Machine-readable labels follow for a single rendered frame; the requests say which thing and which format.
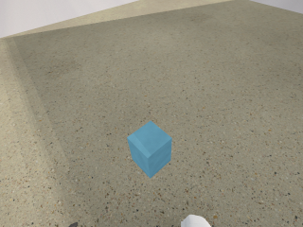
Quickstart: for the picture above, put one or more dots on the carton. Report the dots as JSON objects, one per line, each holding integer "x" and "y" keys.
{"x": 150, "y": 148}

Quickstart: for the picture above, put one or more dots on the robot right thigh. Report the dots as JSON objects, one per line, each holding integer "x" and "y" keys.
{"x": 194, "y": 221}

